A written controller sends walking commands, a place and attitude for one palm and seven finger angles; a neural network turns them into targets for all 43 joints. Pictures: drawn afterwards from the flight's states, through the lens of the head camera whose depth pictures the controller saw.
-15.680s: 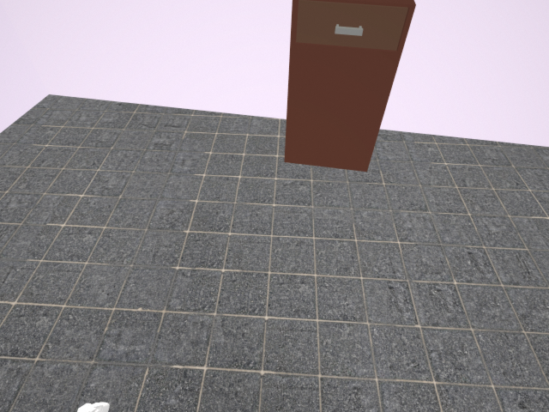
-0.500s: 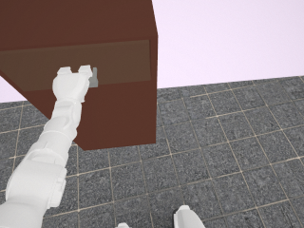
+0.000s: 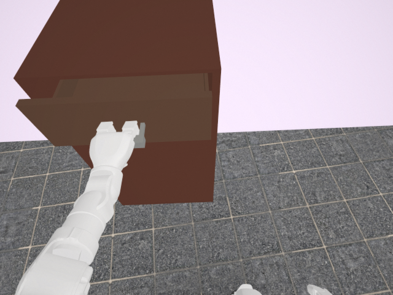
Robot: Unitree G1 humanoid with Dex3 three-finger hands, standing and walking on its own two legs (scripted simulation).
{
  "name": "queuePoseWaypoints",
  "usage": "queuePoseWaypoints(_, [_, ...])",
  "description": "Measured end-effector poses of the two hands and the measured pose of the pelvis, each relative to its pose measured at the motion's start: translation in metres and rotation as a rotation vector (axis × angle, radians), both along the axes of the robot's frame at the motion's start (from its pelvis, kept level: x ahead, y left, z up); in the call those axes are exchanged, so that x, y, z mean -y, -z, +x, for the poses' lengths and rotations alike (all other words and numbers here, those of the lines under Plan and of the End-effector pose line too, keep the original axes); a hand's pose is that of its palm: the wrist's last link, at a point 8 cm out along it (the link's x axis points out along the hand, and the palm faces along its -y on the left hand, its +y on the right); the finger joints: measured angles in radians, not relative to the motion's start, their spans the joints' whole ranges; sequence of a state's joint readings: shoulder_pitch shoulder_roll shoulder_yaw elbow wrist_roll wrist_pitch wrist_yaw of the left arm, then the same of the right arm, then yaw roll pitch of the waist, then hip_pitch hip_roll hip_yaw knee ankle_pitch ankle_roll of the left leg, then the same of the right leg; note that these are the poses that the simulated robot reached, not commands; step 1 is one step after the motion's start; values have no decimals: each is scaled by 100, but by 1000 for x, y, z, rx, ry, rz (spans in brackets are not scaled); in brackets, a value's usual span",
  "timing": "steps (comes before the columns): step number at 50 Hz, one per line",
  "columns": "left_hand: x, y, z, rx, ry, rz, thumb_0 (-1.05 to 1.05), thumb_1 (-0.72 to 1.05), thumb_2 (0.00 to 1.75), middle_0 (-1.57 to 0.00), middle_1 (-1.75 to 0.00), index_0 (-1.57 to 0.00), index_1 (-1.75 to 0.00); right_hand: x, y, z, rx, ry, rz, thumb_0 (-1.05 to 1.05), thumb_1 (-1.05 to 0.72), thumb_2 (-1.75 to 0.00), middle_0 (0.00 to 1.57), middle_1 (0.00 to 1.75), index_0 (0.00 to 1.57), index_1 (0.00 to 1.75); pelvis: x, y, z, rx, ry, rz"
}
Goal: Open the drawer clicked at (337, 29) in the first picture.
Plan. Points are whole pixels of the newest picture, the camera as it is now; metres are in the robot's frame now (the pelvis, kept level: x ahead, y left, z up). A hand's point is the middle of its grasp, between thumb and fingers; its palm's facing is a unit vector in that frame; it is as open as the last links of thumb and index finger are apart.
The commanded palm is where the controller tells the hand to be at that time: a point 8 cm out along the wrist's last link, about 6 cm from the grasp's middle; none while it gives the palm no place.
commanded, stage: pull the drawer open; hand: left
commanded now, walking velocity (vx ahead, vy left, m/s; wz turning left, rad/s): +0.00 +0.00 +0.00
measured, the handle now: (122, 134) +0.46 +0.19 +0.01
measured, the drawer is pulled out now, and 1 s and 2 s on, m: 0.07 0.20 0.30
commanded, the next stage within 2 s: none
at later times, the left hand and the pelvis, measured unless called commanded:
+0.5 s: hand (117, 185) +0.34 +0.18 -0.01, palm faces +0.00 -0.04 -1.00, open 5.6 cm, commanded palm +0.31 +0.20 +0.04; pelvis -0.01 -0.01 +0.01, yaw +0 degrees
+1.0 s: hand (113, 211) +0.29 +0.18 -0.01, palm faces +0.01 -0.06 -1.00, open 5.6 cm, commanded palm +0.25 +0.20 +0.04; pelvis -0.01 -0.01 +0.01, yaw +0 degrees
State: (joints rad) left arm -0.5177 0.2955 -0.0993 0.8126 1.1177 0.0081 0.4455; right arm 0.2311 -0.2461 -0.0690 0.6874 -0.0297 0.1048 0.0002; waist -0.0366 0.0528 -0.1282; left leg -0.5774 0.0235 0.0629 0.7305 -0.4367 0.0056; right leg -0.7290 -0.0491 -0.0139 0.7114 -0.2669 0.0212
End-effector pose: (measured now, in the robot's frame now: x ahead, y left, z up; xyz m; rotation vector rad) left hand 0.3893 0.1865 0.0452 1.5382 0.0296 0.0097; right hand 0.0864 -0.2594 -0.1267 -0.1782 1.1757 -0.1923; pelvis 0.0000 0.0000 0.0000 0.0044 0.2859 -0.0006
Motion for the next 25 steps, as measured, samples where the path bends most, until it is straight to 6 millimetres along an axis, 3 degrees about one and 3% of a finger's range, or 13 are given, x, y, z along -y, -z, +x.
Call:
queuePoseWaypoints(9, [1,0,-23,5,-5,6,0,72,82,-34,-135,-38,-135,-2,-5,18,58,-24,3,1,-90,-90,20,30,20,30,3,-2,-3,31,-5,3])
queuePoseWaypoints(25, [3,0,-66,11,-16,-3,0,72,82,-34,-135,-40,-135,0,-11,23,112,-30,4,1,-90,-90,20,30,20,30,7,-6,-9,83,2,10])
